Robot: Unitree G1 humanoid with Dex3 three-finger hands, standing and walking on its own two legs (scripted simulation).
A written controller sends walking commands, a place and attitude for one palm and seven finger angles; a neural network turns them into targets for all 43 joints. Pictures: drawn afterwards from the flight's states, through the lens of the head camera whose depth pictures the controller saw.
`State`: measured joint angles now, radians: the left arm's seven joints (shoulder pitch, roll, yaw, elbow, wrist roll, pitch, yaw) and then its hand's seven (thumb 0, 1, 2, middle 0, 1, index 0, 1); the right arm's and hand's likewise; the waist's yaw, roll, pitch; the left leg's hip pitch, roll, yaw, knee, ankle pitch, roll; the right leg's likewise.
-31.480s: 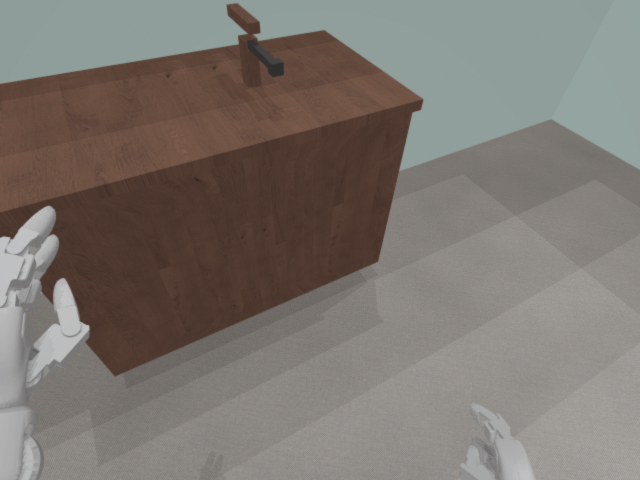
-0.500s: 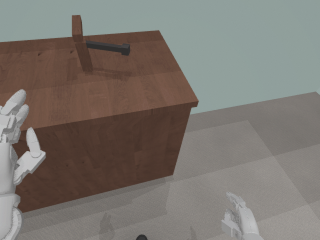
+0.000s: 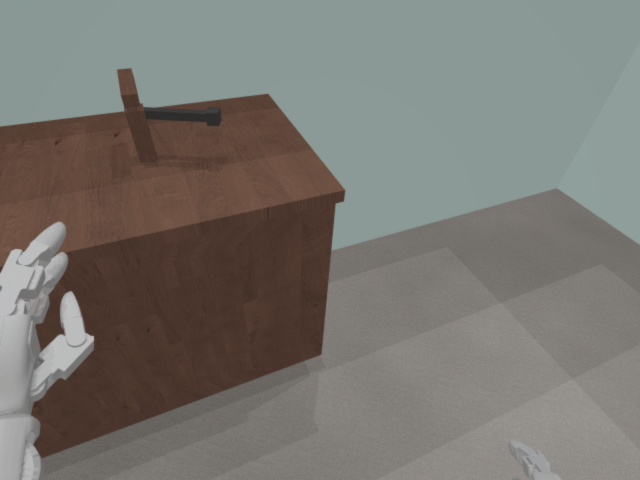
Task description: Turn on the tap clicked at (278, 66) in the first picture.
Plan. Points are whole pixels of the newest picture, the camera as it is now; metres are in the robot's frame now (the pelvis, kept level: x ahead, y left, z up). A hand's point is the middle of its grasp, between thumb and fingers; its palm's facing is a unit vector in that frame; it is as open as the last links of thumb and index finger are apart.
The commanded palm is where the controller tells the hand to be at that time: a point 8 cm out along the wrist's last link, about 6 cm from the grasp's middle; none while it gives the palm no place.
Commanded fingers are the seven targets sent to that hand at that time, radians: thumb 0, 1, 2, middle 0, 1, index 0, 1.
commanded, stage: stop stepping back and stand still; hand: left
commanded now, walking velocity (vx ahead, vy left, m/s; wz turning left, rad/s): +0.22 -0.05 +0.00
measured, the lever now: (213, 116) +0.77 +0.24 +0.11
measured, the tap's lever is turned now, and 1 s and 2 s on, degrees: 66 66 66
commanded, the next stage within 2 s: stand and check the lever's angle in 0.84 s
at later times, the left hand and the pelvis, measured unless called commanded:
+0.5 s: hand out of the picture +0.17 +0.29 +0.16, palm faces +0.41 -0.84 -0.36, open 7.4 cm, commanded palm +0.13 +0.32 +0.18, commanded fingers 0.00 0.90 0.90 -0.20 -0.30 -0.20 -0.30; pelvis -0.03 +0.04 +0.01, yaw +0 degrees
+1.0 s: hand out of the picture +0.17 +0.32 +0.16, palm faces +0.41 -0.84 -0.35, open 7.4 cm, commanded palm +0.12 +0.35 +0.18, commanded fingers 0.00 0.90 0.90 -0.20 -0.30 -0.20 -0.30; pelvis -0.04 +0.07 +0.01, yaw +0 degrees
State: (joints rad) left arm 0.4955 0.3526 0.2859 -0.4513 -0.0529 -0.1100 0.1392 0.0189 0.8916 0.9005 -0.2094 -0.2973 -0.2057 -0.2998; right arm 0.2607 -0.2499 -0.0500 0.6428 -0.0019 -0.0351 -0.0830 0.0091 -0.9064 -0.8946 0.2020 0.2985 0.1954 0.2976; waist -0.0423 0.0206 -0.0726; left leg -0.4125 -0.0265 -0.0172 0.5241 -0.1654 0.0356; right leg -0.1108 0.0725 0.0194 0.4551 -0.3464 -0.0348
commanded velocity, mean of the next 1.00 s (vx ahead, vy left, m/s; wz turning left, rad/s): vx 0.05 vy -0.02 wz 0.00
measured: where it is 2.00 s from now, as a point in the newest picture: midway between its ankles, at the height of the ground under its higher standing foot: outside the picture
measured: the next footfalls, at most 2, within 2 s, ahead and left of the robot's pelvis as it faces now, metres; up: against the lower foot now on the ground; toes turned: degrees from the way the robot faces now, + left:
left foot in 0.54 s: +0.02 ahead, +0.20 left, +0.00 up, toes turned +3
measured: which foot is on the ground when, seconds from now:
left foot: down 0.00-0.32, up 0.34-0.52, down 0.54-1.00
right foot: down 0.00-1.00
